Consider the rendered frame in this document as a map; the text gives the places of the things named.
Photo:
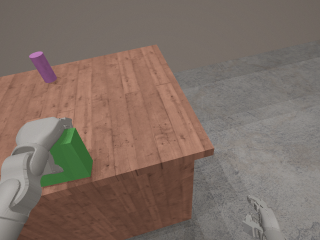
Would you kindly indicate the left robot forearm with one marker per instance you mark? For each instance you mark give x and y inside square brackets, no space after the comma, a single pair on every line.
[20,187]

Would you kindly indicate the robot right hand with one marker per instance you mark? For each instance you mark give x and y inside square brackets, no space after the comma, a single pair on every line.
[255,225]

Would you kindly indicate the sponge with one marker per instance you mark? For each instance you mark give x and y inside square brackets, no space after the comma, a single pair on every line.
[70,153]

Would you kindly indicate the robot left hand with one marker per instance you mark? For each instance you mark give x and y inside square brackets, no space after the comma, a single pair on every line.
[45,132]

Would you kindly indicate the table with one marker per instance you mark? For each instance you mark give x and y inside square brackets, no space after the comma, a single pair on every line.
[140,131]

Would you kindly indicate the right robot forearm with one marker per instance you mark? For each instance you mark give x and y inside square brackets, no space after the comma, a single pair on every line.
[273,235]

